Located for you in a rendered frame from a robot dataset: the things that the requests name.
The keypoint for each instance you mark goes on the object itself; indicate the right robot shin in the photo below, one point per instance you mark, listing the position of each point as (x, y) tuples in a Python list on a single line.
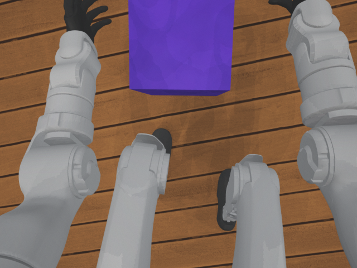
[(229, 212)]

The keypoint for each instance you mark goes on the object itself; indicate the robot left upper arm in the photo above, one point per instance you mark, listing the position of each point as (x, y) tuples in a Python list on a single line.
[(54, 180)]

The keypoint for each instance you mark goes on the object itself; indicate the right robot forearm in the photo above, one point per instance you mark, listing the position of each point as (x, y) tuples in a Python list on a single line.
[(324, 67)]

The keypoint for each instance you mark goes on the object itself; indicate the robot right upper arm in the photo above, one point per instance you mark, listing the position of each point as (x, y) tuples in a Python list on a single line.
[(328, 158)]

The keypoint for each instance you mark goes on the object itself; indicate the left robot thigh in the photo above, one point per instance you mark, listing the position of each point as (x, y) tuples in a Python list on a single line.
[(128, 233)]

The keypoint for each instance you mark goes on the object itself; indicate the carton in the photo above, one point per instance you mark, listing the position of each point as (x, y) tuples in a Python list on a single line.
[(180, 47)]

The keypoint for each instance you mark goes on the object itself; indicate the right robot hand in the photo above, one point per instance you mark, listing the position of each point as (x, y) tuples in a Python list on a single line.
[(288, 4)]

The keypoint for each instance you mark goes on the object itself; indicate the left robot forearm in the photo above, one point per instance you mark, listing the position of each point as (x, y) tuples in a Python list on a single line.
[(71, 93)]

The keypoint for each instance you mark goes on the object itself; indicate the left robot hand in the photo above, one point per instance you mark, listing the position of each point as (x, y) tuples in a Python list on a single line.
[(76, 17)]

